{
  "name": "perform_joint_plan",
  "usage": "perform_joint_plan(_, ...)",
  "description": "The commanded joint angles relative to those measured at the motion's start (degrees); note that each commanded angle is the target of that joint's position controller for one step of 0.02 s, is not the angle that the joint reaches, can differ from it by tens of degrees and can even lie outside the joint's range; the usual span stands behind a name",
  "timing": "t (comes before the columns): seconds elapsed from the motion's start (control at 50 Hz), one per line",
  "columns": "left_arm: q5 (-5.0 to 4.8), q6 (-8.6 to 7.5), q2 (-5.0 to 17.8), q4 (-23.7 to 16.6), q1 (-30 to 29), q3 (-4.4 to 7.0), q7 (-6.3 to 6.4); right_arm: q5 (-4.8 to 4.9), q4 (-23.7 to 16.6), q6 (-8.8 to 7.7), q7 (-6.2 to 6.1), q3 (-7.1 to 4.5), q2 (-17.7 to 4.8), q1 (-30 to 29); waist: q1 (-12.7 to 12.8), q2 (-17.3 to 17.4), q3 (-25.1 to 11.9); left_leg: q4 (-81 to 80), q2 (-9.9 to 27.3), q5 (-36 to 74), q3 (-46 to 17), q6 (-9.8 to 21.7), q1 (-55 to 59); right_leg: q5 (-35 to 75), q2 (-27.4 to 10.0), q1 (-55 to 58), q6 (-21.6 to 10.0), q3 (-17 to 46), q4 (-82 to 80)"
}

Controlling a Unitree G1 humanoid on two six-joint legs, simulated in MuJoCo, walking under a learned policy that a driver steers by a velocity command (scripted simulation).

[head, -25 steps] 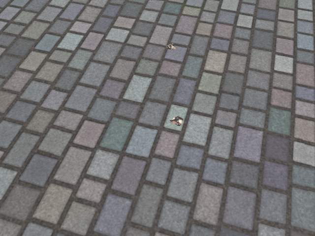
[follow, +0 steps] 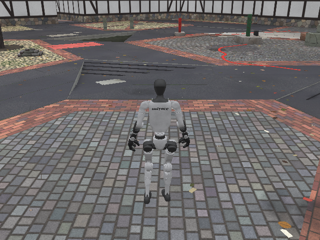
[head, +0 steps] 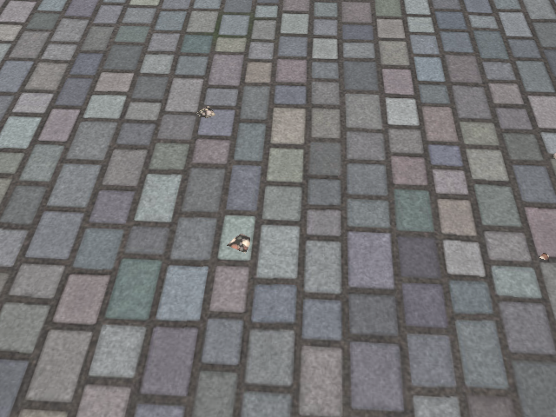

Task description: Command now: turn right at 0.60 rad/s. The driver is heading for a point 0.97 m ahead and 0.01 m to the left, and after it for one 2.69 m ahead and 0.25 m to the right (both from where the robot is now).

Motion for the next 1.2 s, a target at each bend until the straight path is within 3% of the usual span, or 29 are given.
perform_joint_plan(0.02,-0.2,-0.33,9.38,-3.39,-1.99,2.46,-0.05,0.59,-2.85,-1.29,-0.62,-1.08,-4.6,4.88,-2.3,-7.2,-6.93,-9.38,-2.63,0.4,0.76,1.66,6.63,-2.81,-14.28,4.44,-7.13,20.85,-7.83)
perform_joint_plan(0.04,-0.71,-0.18,9.17,-3.39,-3.01,2.43,0.08,0.56,-2.11,-1.6,-0.96,-1.06,-4.41,7.6,-4.05,-6.76,-6.72,-17.21,-2.96,4.23,1.28,2.38,11.7,-4.87,-12.7,2.07,-5.05,20.39,-6.9)
perform_joint_plan(0.06,-1.39,-0.26,7.86,-3.6,-3.08,2.07,0.47,0.09,-1.72,-2.01,-1.53,-1.48,-6.15,9.27,-4.8,-3.96,-6.18,-25.64,0.71,5.79,-1.51,3.33,17.02,-11.31,-9.43,-2.36,-1.66,18.14,-4.22)
perform_joint_plan(0.08,-1.73,-0.44,3.76,-3.78,0.38,1.2,0.86,-0.73,-2.84,-2.14,-2.03,-2.38,-11.31,8.27,-2.61,7.64,-6.84,-32.22,15.34,-2.41,-15.34,6.13,20.91,-22.22,-2.9,-8.3,2.0,9.41,8.6)
perform_joint_plan(0.1,-0.66,-0.67,6.22,-4.08,-1.0,1.93,1.3,-1.25,-4.87,-1.88,-1.56,-3.2,-15.22,1.81,-2.56,14.23,-1.84,-36.35,24.07,-2.77,-26.22,11.75,12.02,-24.77,3.69,-15.01,3.21,-2.37,20.12)
perform_joint_plan(0.12,1.08,-0.68,9.61,-3.79,-2.09,2.8,1.14,-1.34,-4.99,-1.94,-1.22,-2.4,-11.51,1.23,-1.71,7.38,-0.43,-34.32,22.91,3.15,-21.92,13.16,7.22,-22.49,-1.45,-11.44,3.55,-0.65,29.2)
perform_joint_plan(0.14,0.77,-0.48,9.07,-2.62,-0.08,3.03,0.51,-0.89,-5.35,-2.19,-0.97,-1.33,-8.08,-1.8,0.5,5.51,-0.2,-32.42,18.65,9.36,-15.48,11.81,5.89,-19.39,-1.23,-9.52,3.43,-0.8,33.69)
perform_joint_plan(0.2,-0.04,0.58,7.75,-0.65,4.14,2.64,-1.01,-0.64,-6.48,-2.41,-1.03,-0.79,-6.34,-3.58,0.98,7.76,-1.97,-28.56,13.4,24.48,-4.4,10.68,11.79,-16.34,-2.07,-11.39,5.21,-3.61,42.72)
perform_joint_plan(0.28,-0.41,1.03,6.14,-2.82,-1.54,1.51,-1.3,-0.55,-4.05,-2.48,-0.98,-1.51,-7.71,4.51,-3.84,7.72,-2.56,-25.08,15.29,36.28,-1.8,12.19,22.69,-17.73,-4.33,-15.54,7.49,-6.12,36.28)
perform_joint_plan(0.34,-0.75,1.3,5.17,-4.08,-3.65,0.75,-1.54,-0.73,-2.9,-2.5,-0.57,-2.06,-8.85,6.57,-5.17,9.24,-3.79,-23.12,16.65,41.79,-0.37,12.83,24.71,-19.97,-5.46,-12.4,7.41,-7.67,29.18)
perform_joint_plan(0.46,-1.42,0.72,4.17,-4.16,-2.29,-0.62,-0.59,-0.58,-1.24,-2.13,1.12,-2.47,-10.54,4.53,-3.77,12.12,-5.44,-18.58,16.47,46.35,1.55,12.19,18.65,-19.16,-4.6,2.91,3.72,-12.15,10.22)
perform_joint_plan(0.48,-1.0,0.32,3.69,-3.41,-0.41,-0.93,-0.36,-0.24,-0.96,-1.93,1.34,-2.41,-10.45,4.17,-2.42,10.89,-6.49,-17.59,15.91,38.78,2.3,10.86,16.69,-14.56,-4.26,7.57,2.68,-12.96,2.63)
perform_joint_plan(0.5,-0.13,-0.31,3.71,-2.6,1.42,-1.19,-0.03,0.03,-0.49,-1.76,1.47,-2.15,-9.66,4.34,-0.9,8.3,-6.87,-15.8,14.99,27.31,3.34,8.37,11.49,-7.91,-4.57,15.03,1.53,-12.06,-6.49)
perform_joint_plan(0.52,0.86,-1.14,6.31,-1.94,3.9,-0.87,0.34,-0.46,-0.66,-1.7,1.78,-1.05,-5.58,5.83,-0.16,-1.97,-9.09,-7.23,11.19,10.18,7.22,5.08,1.58,-13.69,-12.96,25.5,-0.35,0.32,-11.58)
perform_joint_plan(0.54,0.24,-1.4,14.7,-2.18,6.89,0.98,0.53,-1.14,-4.9,-1.78,2.24,0.55,-1.07,2.81,1.11,-15.97,-7.54,3.58,1.43,-12.86,12.05,2.2,-13.6,-18.48,-28.5,28.24,-7.91,21.56,-14.76)
perform_joint_plan(0.56,0.11,-1.53,13.87,0.09,10.17,1.31,0.78,-1.85,-4.24,-1.16,1.82,-0.88,-6.86,-0.33,4.61,-10.68,-3.55,9.07,3.77,-11.59,4.84,2.31,-14.73,-22.59,-29.85,21.51,-12.85,22.36,-15.8)
perform_joint_plan(0.6,0.03,-1.97,7.14,-0.06,3.49,-1.06,0.98,-0.43,-2.77,-1.56,3.15,-1.81,-8.43,0.32,0.26,-8.31,3.23,9.29,5.06,-1.59,2.94,2.57,-15.27,-30.12,-22.99,17.09,-9.8,14.68,-19.45)
perform_joint_plan(0.64,-0.21,-3.37,5.75,0.09,1.92,-1.69,1.74,-1.53,0.07,-2.45,4.06,-2.07,-8.26,3.87,-1.25,-8.41,2.75,9.88,5.03,5.17,3.92,1.89,-13.84,-20.59,-19.08,18.58,-7.71,8.15,-20.24)
perform_joint_plan(0.74,0.14,-6.23,6.39,2.9,6.69,-1.39,1.59,-0.57,1.16,-3.05,4.66,-1.95,-5.72,2.28,-0.04,-4.89,2.82,11.44,3.6,11.35,0.5,1.06,-18.25,-13.07,-20.55,20.6,-7.91,1.53,-21.71)
perform_joint_plan(0.86,0.18,-7.59,5.79,4.81,8.32,-1.43,2.03,-1.41,0.24,-3.38,4.86,-1.84,-4.29,-1.24,0.44,-3.28,4.85,7.17,3.68,15.71,-0.26,0.12,-22.81,-6.24,-22.58,22.55,-7.86,-4.98,-21.84)
perform_joint_plan(0.94,0.37,-8.1,6.14,6.4,10.03,-1.35,2.07,-1.53,-3.05,-3.65,5.87,-0.9,-3.0,-6.88,1.48,-4.27,6.04,-1.21,4.68,15.93,4.54,2.41,-19.58,3.78,-22.96,22.86,-6.7,-10.17,-19.34)
perform_joint_plan(1.0,0.5,-7.91,7.58,7.23,10.31,-1.1,2.11,-1.35,-4.45,-3.7,5.96,-0.76,-3.04,-6.58,0.41,-4.76,4.33,-6.72,2.13,11.76,9.39,6.07,-11.85,21.58,-23.14,23.75,-5.02,-13.99,-12.72)
perform_joint_plan(1.04,0.5,-7.45,9.36,7.51,10.03,-0.73,2.12,-1.41,-2.3,-4.02,5.16,-1.78,-4.64,2.82,-4.18,-4.66,-2.82,-8.7,-3.12,8.74,12.21,8.94,1.92,44.24,-22.14,23.07,-3.64,-17.54,3.86)
perform_joint_plan(1.06,0.33,-7.21,9.38,7.19,10.19,-0.89,2.2,-1.97,0.74,-4.52,4.52,-2.82,-6.45,12.35,-8.25,-2.52,-8.84,-12.22,-4.69,9.86,10.89,10.62,15.24,40.93,-20.22,17.32,-2.04,-19.66,17.61)
perform_joint_plan(1.08,-0.8,-7.56,5.92,4.5,11.23,-2.06,1.73,-2.57,1.77,-4.71,3.52,-4.89,-13.23,19.5,-10.57,6.43,-15.53,-17.33,8.28,-4.59,-9.95,16.16,32.29,21.02,-15.65,-0.89,0.64,-20.91,37.95)
perform_joint_plan(1.1,-0.57,-8.47,3.25,1.58,9.79,-2.45,0.88,-1.24,1.16,-4.67,3.48,-5.45,-16.74,18.51,-7.94,15.36,-20.48,-28.41,21.54,-2.84,-42.12,21.8,39.34,-22.3,-4.7,-16.26,2.31,-13.49,53.63)
perform_joint_plan(1.12,0.35,-8.82,6.68,0.67,4.02,-1.72,0.62,0.12,1.51,-4.45,3.47,-5.32,-15.67,16.31,-8.84,7.33,-16.2,-28.95,19.91,2.54,-38.02,21.11,36.5,-18.8,-8.2,-20.95,1.31,-5.07,57.21)
perform_joint_plan(1.16,-0.03,-9.51,5.08,0.4,3.19,-2.26,0.51,0.0,1.45,-4.64,2.82,-3.76,-9.98,10.9,-4.65,-0.33,-5.48,-28.42,15.76,16.24,-23.19,17.71,22.18,-10.72,-13.3,-18.99,0.81,-6.32,48.8)
perform_joint_plan(1.2,1.47,-7.63,4.41,0.83,5.48,-2.48,0.5,0.33,0.86,-5.11,2.69,-2.78,-7.51,7.22,-1.27,0.71,-3.97,-30.36,11.2,23.06,-16.18,15.94,14.32,-10.24,-14.66,-13.13,2.14,-6.45,43.34)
